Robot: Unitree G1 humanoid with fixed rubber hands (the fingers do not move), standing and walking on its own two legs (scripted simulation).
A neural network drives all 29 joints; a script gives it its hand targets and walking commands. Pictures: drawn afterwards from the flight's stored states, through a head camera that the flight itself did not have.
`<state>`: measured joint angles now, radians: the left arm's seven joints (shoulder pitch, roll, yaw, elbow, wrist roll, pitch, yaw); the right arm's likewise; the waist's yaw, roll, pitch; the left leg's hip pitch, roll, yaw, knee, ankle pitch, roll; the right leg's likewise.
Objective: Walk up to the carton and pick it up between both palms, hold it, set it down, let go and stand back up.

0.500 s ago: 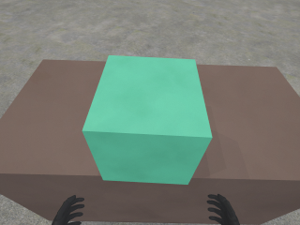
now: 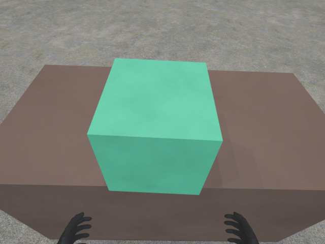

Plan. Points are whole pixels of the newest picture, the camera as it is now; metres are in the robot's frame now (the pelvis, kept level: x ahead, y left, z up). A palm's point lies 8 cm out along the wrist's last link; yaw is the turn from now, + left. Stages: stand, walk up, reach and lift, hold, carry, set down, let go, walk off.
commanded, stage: let go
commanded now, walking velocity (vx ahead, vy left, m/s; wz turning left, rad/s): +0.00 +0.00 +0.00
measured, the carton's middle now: (157, 126) +0.42 +0.02 +0.04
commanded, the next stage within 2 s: stand in 0.14 s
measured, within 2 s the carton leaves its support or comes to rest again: neither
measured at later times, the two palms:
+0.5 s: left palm out of the picture +0.04 +0.24 -0.13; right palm out of the picture +0.01 -0.23 -0.14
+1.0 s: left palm out of the picture -0.06 +0.23 -0.15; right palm out of the picture -0.08 -0.16 -0.16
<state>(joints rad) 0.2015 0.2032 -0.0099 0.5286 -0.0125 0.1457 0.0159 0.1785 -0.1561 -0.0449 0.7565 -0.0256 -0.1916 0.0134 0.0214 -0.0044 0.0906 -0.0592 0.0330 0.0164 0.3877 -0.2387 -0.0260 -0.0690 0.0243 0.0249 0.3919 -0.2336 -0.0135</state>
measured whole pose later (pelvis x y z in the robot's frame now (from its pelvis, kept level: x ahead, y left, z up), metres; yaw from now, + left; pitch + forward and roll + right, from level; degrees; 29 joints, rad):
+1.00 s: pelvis -0.02 +0.03 +0.00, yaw -2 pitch -2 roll +0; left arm 0.42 0.09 0.00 1.10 0.02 -0.01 0.03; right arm 0.39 -0.11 -0.02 1.16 -0.02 0.00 -0.02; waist 0.00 0.01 -0.05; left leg -0.18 0.00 0.07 0.45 -0.24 0.02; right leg -0.21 -0.01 0.08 0.45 -0.22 0.03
